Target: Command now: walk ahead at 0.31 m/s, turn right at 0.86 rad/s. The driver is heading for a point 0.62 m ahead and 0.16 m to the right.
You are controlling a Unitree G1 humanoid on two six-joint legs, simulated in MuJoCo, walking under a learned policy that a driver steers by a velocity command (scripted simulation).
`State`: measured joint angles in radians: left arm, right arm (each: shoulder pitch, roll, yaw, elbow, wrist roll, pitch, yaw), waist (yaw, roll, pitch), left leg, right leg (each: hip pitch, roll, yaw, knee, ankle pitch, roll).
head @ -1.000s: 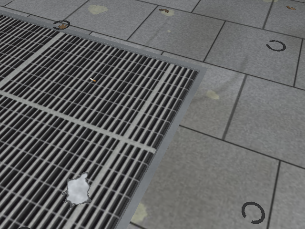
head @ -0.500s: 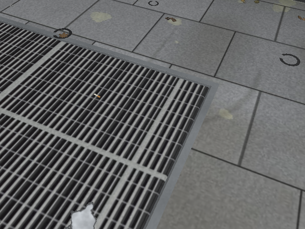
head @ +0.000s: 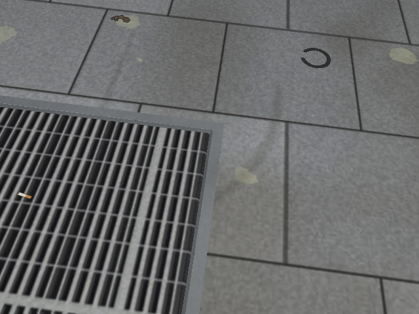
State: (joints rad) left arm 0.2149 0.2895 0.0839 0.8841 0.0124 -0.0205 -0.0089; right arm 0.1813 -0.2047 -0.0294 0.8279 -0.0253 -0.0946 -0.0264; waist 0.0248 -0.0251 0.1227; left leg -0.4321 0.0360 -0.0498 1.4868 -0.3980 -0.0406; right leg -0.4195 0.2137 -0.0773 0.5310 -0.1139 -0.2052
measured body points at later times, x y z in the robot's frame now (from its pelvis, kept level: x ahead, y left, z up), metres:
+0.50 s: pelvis +0.19 +0.09 +0.02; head +0.23 +0.09 +0.47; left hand +0.42 +0.33 -0.09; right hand +0.24 -0.24 -0.05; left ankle +0.30 +0.15 -0.71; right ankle +0.08 +0.01 -0.65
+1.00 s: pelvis +0.23 +0.02 +0.02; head +0.22 +0.00 +0.47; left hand +0.52 +0.07 -0.06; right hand +0.06 -0.22 -0.10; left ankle +0.31 +0.14 -0.67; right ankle +0.14 -0.02 -0.71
